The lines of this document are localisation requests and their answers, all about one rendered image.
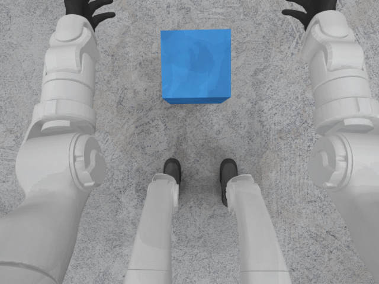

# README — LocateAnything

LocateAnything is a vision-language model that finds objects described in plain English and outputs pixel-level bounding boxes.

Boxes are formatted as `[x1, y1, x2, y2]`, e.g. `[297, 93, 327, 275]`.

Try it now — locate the left robot forearm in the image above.
[15, 14, 100, 186]

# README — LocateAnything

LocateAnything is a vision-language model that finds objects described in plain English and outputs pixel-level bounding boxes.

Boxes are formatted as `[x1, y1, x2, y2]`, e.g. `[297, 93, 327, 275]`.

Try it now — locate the robot right upper arm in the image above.
[307, 132, 379, 284]

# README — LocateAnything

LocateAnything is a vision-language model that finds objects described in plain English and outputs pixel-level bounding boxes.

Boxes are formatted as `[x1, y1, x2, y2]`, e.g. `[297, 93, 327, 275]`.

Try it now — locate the robot right hand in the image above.
[282, 0, 337, 32]

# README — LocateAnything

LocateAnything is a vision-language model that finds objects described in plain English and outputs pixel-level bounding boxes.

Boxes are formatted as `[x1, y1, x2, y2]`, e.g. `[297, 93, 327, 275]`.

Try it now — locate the carton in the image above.
[160, 29, 231, 104]

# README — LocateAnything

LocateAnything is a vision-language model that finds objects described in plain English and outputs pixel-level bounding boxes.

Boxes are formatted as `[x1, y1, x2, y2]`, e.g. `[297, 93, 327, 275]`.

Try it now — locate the right robot forearm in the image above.
[301, 10, 379, 136]

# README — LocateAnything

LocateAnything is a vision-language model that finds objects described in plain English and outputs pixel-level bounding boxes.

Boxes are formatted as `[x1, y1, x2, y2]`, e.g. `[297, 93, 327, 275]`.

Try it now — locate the right robot foot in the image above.
[220, 159, 237, 207]

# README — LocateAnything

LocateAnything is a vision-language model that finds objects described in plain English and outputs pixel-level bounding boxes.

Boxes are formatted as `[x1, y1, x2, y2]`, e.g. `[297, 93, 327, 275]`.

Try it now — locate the robot left upper arm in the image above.
[0, 132, 107, 284]

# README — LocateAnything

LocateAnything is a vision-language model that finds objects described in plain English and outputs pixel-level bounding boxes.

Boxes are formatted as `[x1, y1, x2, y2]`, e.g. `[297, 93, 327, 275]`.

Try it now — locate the left robot thigh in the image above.
[123, 179, 179, 284]

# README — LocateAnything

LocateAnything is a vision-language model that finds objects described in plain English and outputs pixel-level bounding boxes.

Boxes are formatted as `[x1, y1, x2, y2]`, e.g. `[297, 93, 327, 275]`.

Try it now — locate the robot left hand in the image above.
[64, 0, 115, 32]

